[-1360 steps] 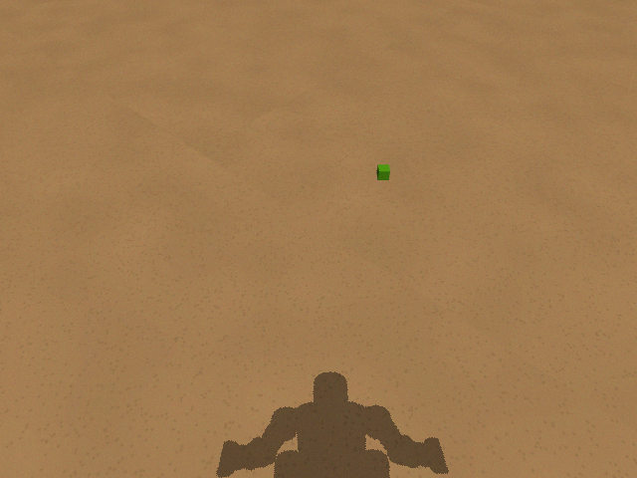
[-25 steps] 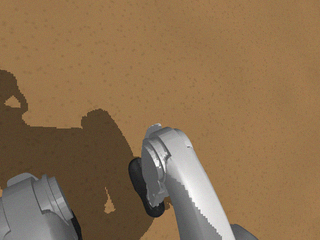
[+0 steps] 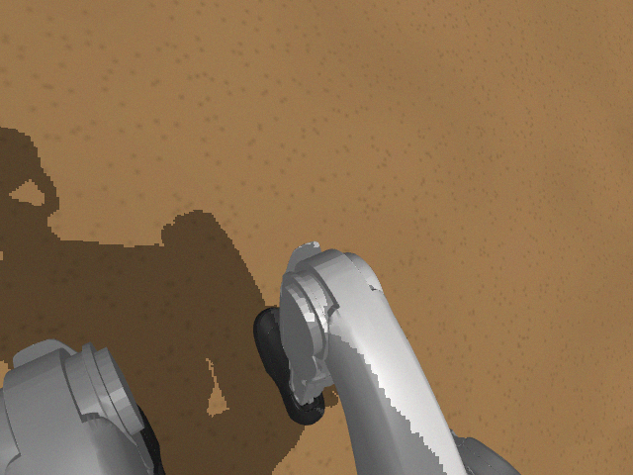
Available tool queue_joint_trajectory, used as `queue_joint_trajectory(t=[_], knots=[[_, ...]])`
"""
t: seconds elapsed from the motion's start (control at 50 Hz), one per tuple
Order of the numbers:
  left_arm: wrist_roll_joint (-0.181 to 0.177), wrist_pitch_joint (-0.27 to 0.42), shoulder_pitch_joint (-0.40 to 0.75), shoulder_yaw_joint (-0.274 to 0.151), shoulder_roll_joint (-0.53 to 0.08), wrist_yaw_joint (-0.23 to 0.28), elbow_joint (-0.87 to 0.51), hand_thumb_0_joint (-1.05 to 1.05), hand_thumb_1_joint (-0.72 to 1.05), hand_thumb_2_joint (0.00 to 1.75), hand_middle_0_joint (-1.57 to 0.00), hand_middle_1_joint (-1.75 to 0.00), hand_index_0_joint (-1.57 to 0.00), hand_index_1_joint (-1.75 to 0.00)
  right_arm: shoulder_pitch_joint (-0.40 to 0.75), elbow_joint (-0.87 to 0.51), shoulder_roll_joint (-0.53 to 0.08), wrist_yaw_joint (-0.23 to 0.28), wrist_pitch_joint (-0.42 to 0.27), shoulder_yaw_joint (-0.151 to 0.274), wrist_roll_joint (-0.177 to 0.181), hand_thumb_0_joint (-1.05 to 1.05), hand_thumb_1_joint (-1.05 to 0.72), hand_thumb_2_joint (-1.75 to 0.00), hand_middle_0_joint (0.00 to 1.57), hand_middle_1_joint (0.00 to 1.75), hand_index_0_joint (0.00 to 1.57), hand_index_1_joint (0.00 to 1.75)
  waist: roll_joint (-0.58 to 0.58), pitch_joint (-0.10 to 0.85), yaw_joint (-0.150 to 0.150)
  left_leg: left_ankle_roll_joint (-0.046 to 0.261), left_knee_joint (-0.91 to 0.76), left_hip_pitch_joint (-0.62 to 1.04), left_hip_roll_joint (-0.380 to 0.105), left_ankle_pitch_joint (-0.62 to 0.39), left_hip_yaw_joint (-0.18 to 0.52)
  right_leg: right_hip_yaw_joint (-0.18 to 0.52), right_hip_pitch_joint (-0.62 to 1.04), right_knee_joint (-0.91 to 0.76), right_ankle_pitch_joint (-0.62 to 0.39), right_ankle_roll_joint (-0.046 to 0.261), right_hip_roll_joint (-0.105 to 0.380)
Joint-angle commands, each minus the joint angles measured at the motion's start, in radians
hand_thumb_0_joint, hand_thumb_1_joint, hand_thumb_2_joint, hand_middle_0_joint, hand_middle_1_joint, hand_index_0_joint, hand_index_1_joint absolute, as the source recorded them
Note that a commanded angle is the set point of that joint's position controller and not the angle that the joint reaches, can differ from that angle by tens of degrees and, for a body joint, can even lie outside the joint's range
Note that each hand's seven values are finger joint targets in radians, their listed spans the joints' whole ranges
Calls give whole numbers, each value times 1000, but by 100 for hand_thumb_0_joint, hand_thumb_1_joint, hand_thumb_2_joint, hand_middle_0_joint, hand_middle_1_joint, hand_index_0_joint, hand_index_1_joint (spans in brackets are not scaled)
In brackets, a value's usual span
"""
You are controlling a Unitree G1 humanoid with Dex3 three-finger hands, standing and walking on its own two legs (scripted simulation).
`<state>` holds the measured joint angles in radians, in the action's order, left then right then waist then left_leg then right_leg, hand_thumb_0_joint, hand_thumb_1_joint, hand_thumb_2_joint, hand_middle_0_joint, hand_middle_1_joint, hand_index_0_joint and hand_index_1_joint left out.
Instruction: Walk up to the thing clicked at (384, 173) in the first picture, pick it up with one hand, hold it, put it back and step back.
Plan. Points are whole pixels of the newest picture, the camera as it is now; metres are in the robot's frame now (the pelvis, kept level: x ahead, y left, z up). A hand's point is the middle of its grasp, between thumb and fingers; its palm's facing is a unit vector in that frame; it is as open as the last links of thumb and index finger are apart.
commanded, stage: open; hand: left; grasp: from above
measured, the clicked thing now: out of the picture +0.47 +0.31 -0.29
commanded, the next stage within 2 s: withdraw in 0.04 s
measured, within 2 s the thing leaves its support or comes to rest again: neither
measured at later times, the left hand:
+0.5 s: hand out of the picture +0.48 +0.32 -0.17, palm faces -0.32 -0.14 -0.94, open 14.0 cm
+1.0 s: hand out of the picture +0.44 +0.32 -0.11, palm faces -0.44 -0.08 -0.89, open 14.0 cm
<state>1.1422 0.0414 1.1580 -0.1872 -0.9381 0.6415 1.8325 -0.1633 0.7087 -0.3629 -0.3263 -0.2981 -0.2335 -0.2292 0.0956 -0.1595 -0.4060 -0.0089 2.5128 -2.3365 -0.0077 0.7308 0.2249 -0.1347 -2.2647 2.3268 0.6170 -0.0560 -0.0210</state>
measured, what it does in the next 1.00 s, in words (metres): stands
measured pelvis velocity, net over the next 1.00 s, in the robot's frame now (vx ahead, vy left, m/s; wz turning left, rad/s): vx -0.01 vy -0.01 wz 0.11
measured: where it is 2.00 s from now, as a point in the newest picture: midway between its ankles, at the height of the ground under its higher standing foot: (228, 433)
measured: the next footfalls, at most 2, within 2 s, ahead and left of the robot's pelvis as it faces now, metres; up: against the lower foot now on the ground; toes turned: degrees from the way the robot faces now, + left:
none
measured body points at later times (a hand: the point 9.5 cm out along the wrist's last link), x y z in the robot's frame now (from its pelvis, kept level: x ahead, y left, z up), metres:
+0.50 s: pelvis +0.01 +0.00 +0.01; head +0.26 +0.09 +0.38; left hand +0.49 +0.33 -0.11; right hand +0.05 -0.26 -0.07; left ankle +0.06 +0.13 -0.28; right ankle +0.12 -0.12 -0.28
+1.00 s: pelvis -0.01 -0.01 +0.03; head +0.20 +0.10 +0.41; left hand +0.46 +0.32 -0.06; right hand +0.09 -0.29 -0.05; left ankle +0.06 +0.13 -0.28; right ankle +0.12 -0.12 -0.28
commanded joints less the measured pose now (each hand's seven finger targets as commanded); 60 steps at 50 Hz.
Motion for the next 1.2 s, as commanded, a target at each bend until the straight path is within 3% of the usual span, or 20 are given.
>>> queue_joint_trajectory(t=[0.0, 0.14, 0.18, 0.2, 0.24, 0.26, 0.32, 0.34, 0.44, 0.48, 0.52, 0.56, 0.66, 0.78, 0.88, 0.96, 1.02, 1.1, 1.14, 1.18], knots=[[4, 8, 262, 16, -203, 52, -111, 0, -52, 100, -15, -92, -12, -95, -233, 36, -323, 15, 8, 87, 6, 0, -89, -90, 20, 30, 20, 30, -504, 675, -55, 15, -279, 475, -23, -217, -99, -114, 416, -197, -212, 79, -43], [-5, -9, 254, 25, -181, 55, -87, 0, -53, 99, -9, -101, -9, -100, -231, 34, -313, 10, 8, 82, 2, 0, -91, -90, 20, 30, 20, 30, -483, 645, -64, 17, -273, 469, -24, -237, -97, -117, 409, -194, -233, 77, -40], [-5, -5, 270, 46, -158, 51, -153, 0, -55, 100, -8, -101, -8, -101, -223, 18, -312, 6, 6, 83, 5, 0, -91, -91, 20, 30, 20, 30, -513, 661, -49, 13, -288, 480, -23, -247, -98, -114, 408, -194, -233, 80, -44], [-7, -14, 238, 0, -202, 55, -122, 0, -54, 100, -8, -101, -8, -101, -242, 36, -319, 8, 9, 90, 3, 0, -91, -90, 20, 30, 20, 30, -519, 691, -45, 8, -289, 528, -27, -276, -89, -118, 414, -188, -260, 80, -36], [-13, -8, 288, 35, -171, 41, -225, 0, -56, 100, -9, -100, -8, -101, -220, 23, -303, 2, 8, 90, 7, 0, -92, -91, 20, 30, 20, 30, -577, 755, -27, 3, -290, 567, -26, -303, -94, -115, 424, -175, -278, 85, -39], [-6, -12, 256, -2, -221, 43, -235, 0, -56, 101, -9, -100, -8, -101, -230, 35, -317, 5, 13, 103, 12, 0, -92, -91, 20, 30, 20, 30, -594, 788, -15, 3, -297, 571, -25, -308, -94, -115, 437, -176, -284, 85, -39], [1, -12, 208, -24, -229, 8, -381, 0, -56, 101, -10, -99, -9, -100, -218, 35, -299, 0, 34, 136, 28, 0, -92, -91, 20, 30, 20, 30, -686, 901, 44, -6, -310, 642, -20, -360, -110, -104, 445, -164, -311, 95, -37], [2, -11, 210, 23, -160, -20, -454, 0, -56, 100, -11, -98, -9, -99, -186, 11, -273, -5, 41, 140, 41, 0, -92, -91, 20, 30, 20, 30, -702, 925, 56, -9, -312, 664, -15, -378, -118, -96, 427, -157, -314, 99, -35], [5, -30, -7, 17, -156, -161, -545, 0, -56, 102, -10, -98, -8, -100, -193, 25, -267, 6, 131, 213, 95, 0, -92, -91, 20, 30, 20, 30, -629, 950, 150, 15, -349, 537, 3, -324, -167, -50, 440, -199, -281, 99, -35], [10, -31, -58, 36, -94, -236, -543, 0, -56, 102, -8, -99, -7, -101, -225, 28, -256, 21, 175, 242, 104, 0, -91, -91, 20, 30, 20, 30, -509, 893, 135, 25, -369, 495, 5, -290, -173, -37, 442, -241, -252, 97, -31], [-25, -2, 44, 193, 112, -329, -674, 0, -58, 104, -8, -101, -6, -103, -218, -4, -211, 38, 204, 242, 116, 0, -92, -91, 20, 30, 20, 30, -420, 859, 90, 34, -394, 476, 12, -238, -167, -35, 449, -288, -206, 99, -32], [-28, 22, 10, 174, 47, -397, -696, 0, -58, 104, -7, -102, -6, -104, -222, -14, -221, 70, 228, 267, 128, 0, -92, -91, 20, 30, 20, 30, -321, 827, 107, 46, -410, 443, 23, -216, -170, -22, 491, -321, -177, 93, -29], [-50, 107, 50, 200, 76, -501, -725, 0, -54, 104, -8, -102, -7, -103, -221, -43, -221, 148, 264, 276, 134, 0, -90, -91, 20, 30, 20, 30, -171, 726, 99, 42, -425, 410, 37, -117, -167, 1, 457, -397, -35, 98, -7], [21, 197, 217, 192, 18, -409, -688, 0, -55, 104, -7, -102, -6, -103, -178, -47, -173, 217, 274, 235, 121, 0, -90, -90, 20, 30, 20, 30, -252, 748, 110, 35, -426, 445, 38, -67, -183, 21, 394, -383, 27, 99, -8], [92, 175, 318, 234, 65, -287, -512, 0, -54, 103, -7, -102, -7, -103, -162, -21, -164, 233, 266, 216, 105, 0, -89, -90, 20, 30, 20, 30, -408, 755, 81, 21, -464, 541, 35, -58, -161, -3, 271, -317, -18, 105, -6], [128, 130, 383, 221, 34, -240, -427, 0, -52, 103, -8, -103, -8, -103, -186, -2, -190, 239, 256, 213, 96, 0, -89, -90, 20, 30, 20, 30, -482, 800, 72, 10, -465, 596, 30, -123, -153, -25, 230, -268, -99, 104, 7], [130, 105, 373, 191, -7, -227, -423, 0, -50, 102, -10, -102, -9, -102, -204, -15, -196, 236, 248, 205, 91, 0, -89, -90, 20, 30, 20, 30, -498, 856, 82, 15, -450, 592, 32, -159, -162, -26, 262, -257, -127, 102, 7], [121, 74, 263, 106, -114, -233, -555, 0, -41, 100, -18, -98, -18, -98, -223, -67, -200, 229, 255, 220, 106, 0, -90, -90, 20, 30, 20, 30, -562, 1072, 157, 11, -445, 689, 33, -286, -188, -13, 382, -235, -217, 106, 13], [95, 55, 185, 92, -92, -245, -561, 0, -46, 96, -16, -96, -16, -96, -236, -81, -191, 224, 260, 228, 115, 0, -90, -90, 20, 30, 20, 30, -534, 1038, 156, 15, -450, 673, 34, -309, -192, -11, 400, -251, -235, 102, 17], [67, 47, 170, 84, -80, -266, -626, 0, -30, 85, -23, -80, -21, -80, -250, -81, -178, 222, 272, 239, 124, 0, -88, -89, 20, 30, 20, 30, -500, 1077, 161, 23, -454, 658, 36, -309, -200, -4, 440, -268, -236, 102, 11]])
